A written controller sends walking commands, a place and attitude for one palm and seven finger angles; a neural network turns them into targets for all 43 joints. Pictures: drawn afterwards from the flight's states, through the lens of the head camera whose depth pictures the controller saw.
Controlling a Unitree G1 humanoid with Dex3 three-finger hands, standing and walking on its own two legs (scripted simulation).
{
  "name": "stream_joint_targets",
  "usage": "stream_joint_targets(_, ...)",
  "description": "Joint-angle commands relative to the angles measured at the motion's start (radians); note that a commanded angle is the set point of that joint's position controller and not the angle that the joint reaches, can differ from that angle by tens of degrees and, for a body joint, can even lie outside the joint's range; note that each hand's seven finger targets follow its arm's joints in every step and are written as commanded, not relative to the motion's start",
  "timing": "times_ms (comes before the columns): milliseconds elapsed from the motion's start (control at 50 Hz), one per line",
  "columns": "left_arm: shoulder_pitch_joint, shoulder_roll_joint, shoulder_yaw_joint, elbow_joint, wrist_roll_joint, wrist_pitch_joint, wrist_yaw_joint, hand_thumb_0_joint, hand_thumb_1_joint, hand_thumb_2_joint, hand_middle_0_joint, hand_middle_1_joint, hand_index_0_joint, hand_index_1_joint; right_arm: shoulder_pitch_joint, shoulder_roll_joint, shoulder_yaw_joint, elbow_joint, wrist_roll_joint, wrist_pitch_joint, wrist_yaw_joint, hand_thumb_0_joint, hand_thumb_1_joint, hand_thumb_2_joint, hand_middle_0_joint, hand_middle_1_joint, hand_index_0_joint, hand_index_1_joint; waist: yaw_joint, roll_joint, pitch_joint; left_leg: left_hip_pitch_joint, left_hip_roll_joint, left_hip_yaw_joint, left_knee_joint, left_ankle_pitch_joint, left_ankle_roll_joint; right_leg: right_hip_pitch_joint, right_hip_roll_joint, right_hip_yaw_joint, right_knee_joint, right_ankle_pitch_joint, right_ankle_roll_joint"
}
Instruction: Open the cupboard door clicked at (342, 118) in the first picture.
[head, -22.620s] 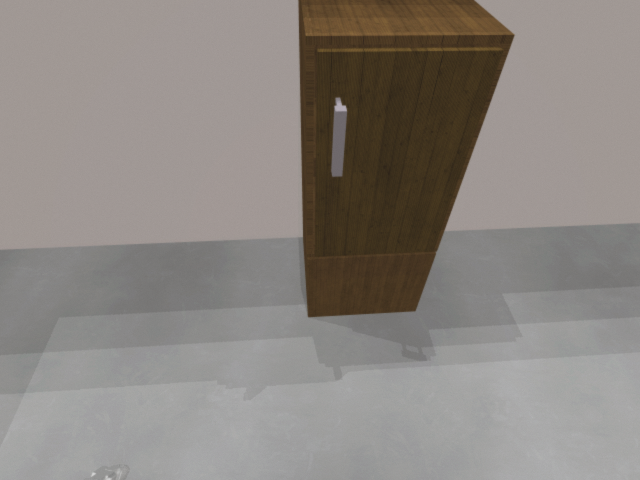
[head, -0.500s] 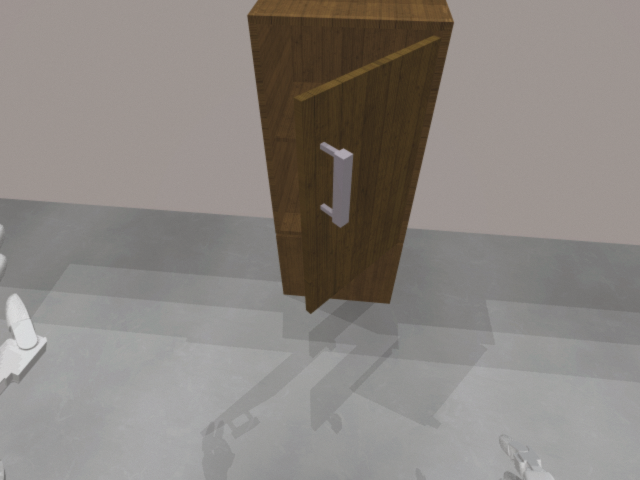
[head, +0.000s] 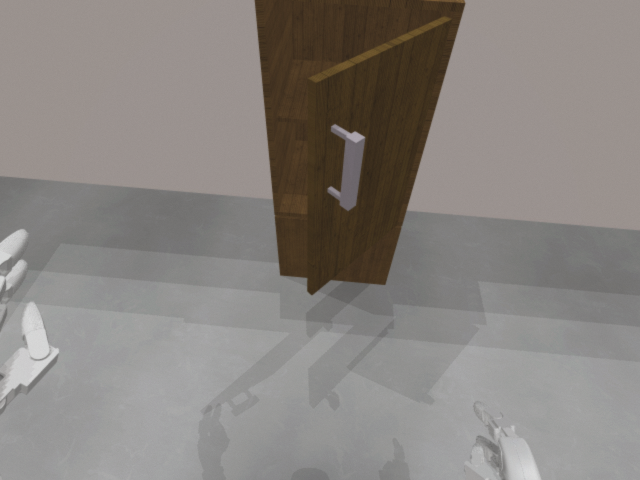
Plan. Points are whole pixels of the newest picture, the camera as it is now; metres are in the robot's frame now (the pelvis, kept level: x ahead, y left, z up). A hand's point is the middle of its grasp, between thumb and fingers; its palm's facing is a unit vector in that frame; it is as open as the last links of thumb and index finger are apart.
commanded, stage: stop stepping back and stand still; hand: left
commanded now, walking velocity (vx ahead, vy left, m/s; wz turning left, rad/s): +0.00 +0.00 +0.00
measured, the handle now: (342, 168) +0.62 +0.01 +0.02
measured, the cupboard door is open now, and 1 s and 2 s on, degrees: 50 50 50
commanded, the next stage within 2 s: let the arm hang, fingers relaxed in 0.32 s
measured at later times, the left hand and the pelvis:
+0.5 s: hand (75, 390) +0.19 +0.28 +0.05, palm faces +0.25 -0.83 -0.50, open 7.4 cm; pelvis -0.02 +0.01 -0.01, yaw +2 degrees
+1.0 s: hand out of the picture -0.05 +0.19 -0.17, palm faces +0.05 -0.97 -0.25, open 7.3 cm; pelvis -0.02 -0.02 +0.00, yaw +3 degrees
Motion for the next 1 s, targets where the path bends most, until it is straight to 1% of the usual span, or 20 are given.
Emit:
stream_joint_targets(0, -0.077, 0.212, 0.141, -0.287, 0.011, -0.089, 0.032, 0.000, 0.900, 0.900, -0.200, -0.300, -0.200, -0.300, -0.097, -0.125, -0.048, -0.160, 0.001, -0.074, -0.019, 0.000, -0.900, -0.900, 0.200, 0.300, 0.200, 0.300, -0.006, 0.113, -0.119, -0.003, 0.048, -0.108, -0.143, -0.037, 0.003, 0.058, -0.015, 0.054, -0.058, 0.008, 0.000)
stream_joint_targets(40, -0.065, 0.209, 0.146, -0.277, 0.012, -0.092, 0.036, 0.000, 0.900, 0.900, -0.200, -0.300, -0.200, -0.300, -0.093, -0.125, -0.048, -0.158, -0.001, -0.077, -0.019, 0.000, -0.900, -0.900, 0.200, 0.300, 0.200, 0.300, -0.006, 0.123, -0.104, -0.013, 0.047, -0.109, -0.150, -0.057, 0.000, 0.053, -0.014, 0.052, -0.065, -0.006, -0.001)
stream_joint_targets(80, -0.049, 0.206, 0.151, -0.252, 0.011, -0.096, 0.037, 0.000, 0.900, 0.900, -0.200, -0.300, -0.200, -0.300, -0.092, -0.121, -0.050, -0.155, 0.000, -0.079, -0.020, 0.000, -0.900, -0.900, 0.200, 0.300, 0.200, 0.300, -0.008, 0.088, -0.095, -0.014, 0.044, -0.110, -0.144, -0.069, -0.004, 0.047, -0.019, 0.058, -0.085, -0.019, -0.003)
stream_joint_targets(240, -0.015, 0.176, 0.133, -0.174, 0.004, -0.097, 0.024, 0.000, 0.900, 0.900, -0.200, -0.300, -0.200, -0.300, -0.086, -0.128, -0.055, -0.143, 0.004, -0.073, -0.013, 0.000, -0.900, -0.900, 0.200, 0.300, 0.200, 0.300, -0.013, 0.049, -0.089, -0.019, 0.040, -0.107, -0.143, -0.066, -0.009, 0.034, -0.018, 0.051, -0.112, -0.027, -0.001)
stream_joint_targets(380, -0.046, 0.200, 0.141, -0.244, 0.010, -0.100, 0.026, 0.000, 0.900, 0.900, -0.200, -0.300, -0.200, -0.300, -0.096, -0.127, -0.054, -0.150, 0.001, -0.077, -0.017, 0.000, -0.900, -0.900, 0.200, 0.300, 0.200, 0.300, -0.009, 0.089, -0.111, -0.014, 0.043, -0.114, -0.150, -0.044, -0.007, 0.056, -0.013, 0.043, -0.081, -0.003, 0.001)
stream_joint_targets(400, -0.124, 0.014, -0.282, 0.607, 0.079, 0.047, -0.113, 0.000, 0.900, 0.900, -0.200, -0.300, -0.200, -0.300, -0.125, -0.324, -0.102, 0.127, 0.011, -0.098, 0.074, 0.000, -0.900, -0.900, 0.200, 0.300, 0.200, 0.300, -0.069, 0.123, -0.032, -0.122, 0.094, -0.186, -0.001, 0.178, 0.015, -0.083, -0.085, 0.008, 0.079, 0.094, -0.032)
stream_joint_targets(420, -0.120, 0.015, -0.246, 0.642, 0.067, 0.125, -0.130, 0.000, 0.900, 0.900, -0.200, -0.300, -0.200, -0.300, -0.052, -0.270, -0.096, 0.121, 0.014, -0.017, 0.079, 0.000, -0.900, -0.900, 0.200, 0.300, 0.200, 0.300, -0.049, 0.130, -0.121, -0.054, 0.110, -0.161, -0.016, 0.259, 0.005, -0.077, -0.077, 0.045, 0.069, 0.019, -0.030)
stream_joint_targets(440, -0.122, 0.004, -0.251, 0.627, 0.063, 0.148, -0.133, 0.000, 0.900, 0.900, -0.200, -0.300, -0.200, -0.300, -0.045, -0.259, -0.089, 0.095, 0.014, 0.005, 0.077, 0.000, -0.900, -0.900, 0.200, 0.300, 0.200, 0.300, -0.049, 0.157, -0.109, -0.059, 0.125, -0.167, -0.025, 0.239, 0.014, -0.094, -0.059, 0.027, 0.101, -0.067, -0.024)
stream_joint_targets(480, -0.162, 0.016, -0.266, 0.713, 0.072, 0.142, -0.132, 0.000, 0.900, 0.900, -0.200, -0.300, -0.200, -0.300, -0.060, -0.256, -0.074, 0.103, -0.001, 0.025, 0.074, 0.000, -0.900, -0.900, 0.200, 0.300, 0.200, 0.300, -0.030, 0.017, -0.156, -0.098, 0.136, -0.222, -0.030, 0.202, 0.047, -0.039, -0.049, 0.041, 0.123, -0.081, -0.033)
stream_joint_targets(520, -0.224, 0.054, -0.275, 0.823, 0.078, 0.140, -0.132, 0.000, 0.900, 0.900, -0.200, -0.300, -0.200, -0.300, -0.069, -0.263, -0.068, 0.127, -0.009, 0.042, 0.076, 0.000, -0.900, -0.900, 0.200, 0.300, 0.200, 0.300, -0.023, -0.157, -0.145, -0.094, 0.103, -0.205, -0.009, 0.140, 0.040, -0.021, -0.077, 0.062, 0.067, -0.026, -0.052)
stream_joint_targets(540, -0.260, 0.067, -0.279, 0.883, 0.078, 0.138, -0.133, 0.000, 0.900, 0.900, -0.200, -0.300, -0.200, -0.300, -0.066, -0.268, -0.069, 0.144, -0.010, 0.051, 0.078, 0.000, -0.900, -0.900, 0.200, 0.300, 0.200, 0.300, -0.028, -0.210, -0.147, -0.067, 0.084, -0.191, 0.011, 0.116, 0.035, -0.040, -0.102, 0.081, 0.044, -0.015, -0.066)
stream_joint_targets(560, -0.289, 0.074, -0.288, 0.942, 0.076, 0.141, -0.131, 0.000, 0.900, 0.900, -0.200, -0.300, -0.200, -0.300, -0.066, -0.261, -0.067, 0.158, -0.013, 0.062, 0.080, 0.000, -0.900, -0.900, 0.200, 0.300, 0.200, 0.300, -0.033, -0.194, -0.125, -0.048, 0.065, -0.172, 0.022, 0.101, 0.029, -0.072, -0.121, 0.093, 0.027, -0.025, -0.078)
stream_joint_targets(580, -0.313, 0.063, -0.302, 1.002, 0.071, 0.146, -0.129, 0.000, 0.900, 0.900, -0.200, -0.300, -0.200, -0.300, -0.064, -0.238, -0.059, 0.180, -0.016, 0.073, 0.081, 0.000, -0.900, -0.900, 0.200, 0.300, 0.200, 0.300, -0.037, -0.147, -0.099, -0.035, 0.054, -0.156, 0.018, 0.090, 0.024, -0.095, -0.132, 0.101, 0.013, -0.039, -0.081)
stream_joint_targets(620, -0.336, 0.048, -0.323, 1.104, 0.065, 0.155, -0.125, 0.000, 0.900, 0.900, -0.200, -0.300, -0.200, -0.300, -0.067, -0.217, -0.045, 0.212, -0.023, 0.090, 0.080, 0.000, -0.900, -0.900, 0.200, 0.300, 0.200, 0.300, -0.035, 0.010, -0.062, -0.035, 0.055, -0.155, -0.028, 0.053, 0.018, -0.101, -0.117, 0.101, 0.001, -0.094, -0.071)
stream_joint_targets(640, -0.332, 0.047, -0.330, 1.151, 0.063, 0.156, -0.123, 0.000, 0.900, 0.900, -0.200, -0.300, -0.200, -0.300, -0.073, -0.206, -0.041, 0.229, -0.024, 0.096, 0.079, 0.000, -0.900, -0.900, 0.200, 0.300, 0.200, 0.300, -0.030, 0.059, -0.051, -0.047, 0.057, -0.159, -0.054, 0.021, 0.016, -0.088, -0.108, 0.101, -0.007, -0.115, -0.065)
stream_joint_targets(680, -0.315, 0.039, -0.335, 1.238, 0.060, 0.153, -0.121, 0.000, 0.900, 0.900, -0.200, -0.300, -0.200, -0.300, -0.064, -0.189, -0.037, 0.258, -0.022, 0.101, 0.076, 0.000, -0.900, -0.900, 0.200, 0.300, 0.200, 0.300, -0.022, 0.100, -0.073, -0.048, 0.053, -0.157, -0.067, -0.014, 0.012, -0.041, -0.104, 0.100, -0.023, -0.112, -0.062)
stream_joint_targets(740, -0.306, 0.018, -0.343, 1.339, 0.053, 0.146, -0.120, 0.000, 0.900, 0.900, -0.200, -0.300, -0.200, -0.300, -0.021, -0.161, -0.031, 0.316, -0.017, 0.105, 0.066, 0.000, -0.900, -0.900, 0.200, 0.300, 0.200, 0.300, -0.028, 0.105, -0.105, -0.005, 0.047, -0.139, -0.059, -0.011, 0.003, -0.025, -0.115, 0.104, -0.057, -0.114, -0.068)
stream_joint_targets(820, -0.301, -0.001, -0.342, 1.433, 0.049, 0.146, -0.119, 0.000, 0.900, 0.900, -0.200, -0.300, -0.200, -0.300, 0.016, -0.147, -0.035, 0.376, -0.016, 0.113, 0.057, 0.000, -0.900, -0.900, 0.200, 0.300, 0.200, 0.300, -0.030, 0.108, -0.065, 0.006, 0.056, -0.141, -0.069, -0.027, 0.004, -0.039, -0.113, 0.096, -0.096, -0.133, -0.074)
stream_joint_targets(880, -0.306, -0.011, -0.340, 1.483, 0.049, 0.150, -0.119, 0.000, 0.900, 0.900, -0.200, -0.300, -0.200, -0.300, 0.051, -0.139, -0.038, 0.414, -0.016, 0.119, 0.053, 0.000, -0.900, -0.900, 0.200, 0.300, 0.200, 0.300, -0.032, 0.036, -0.015, -0.010, 0.059, -0.142, -0.084, -0.069, 0.004, -0.062, -0.111, 0.081, -0.120, -0.193, -0.074)
stream_joint_targets(980, -0.305, -0.023, -0.337, 1.527, 0.050, 0.156, -0.116, 0.000, 0.900, 0.900, -0.200, -0.300, -0.200, -0.300, 0.087, -0.118, -0.040, 0.454, -0.020, 0.122, 0.052, 0.000, -0.900, -0.900, 0.200, 0.300, 0.200, 0.300, -0.031, -0.015, 0.012, -0.006, 0.055, -0.136, -0.087, -0.084, 0.008, -0.083, -0.110, 0.076, -0.132, -0.237, -0.074)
